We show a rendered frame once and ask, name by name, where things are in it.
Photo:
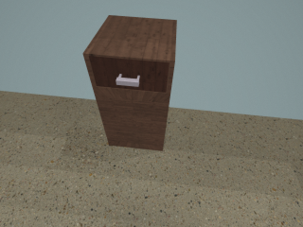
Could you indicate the handle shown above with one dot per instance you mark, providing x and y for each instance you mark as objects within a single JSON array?
[{"x": 127, "y": 81}]

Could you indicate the cabinet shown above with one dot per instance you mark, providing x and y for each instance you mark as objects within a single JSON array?
[{"x": 134, "y": 118}]

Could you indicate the drawer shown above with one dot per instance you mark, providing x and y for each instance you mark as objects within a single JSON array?
[{"x": 153, "y": 74}]

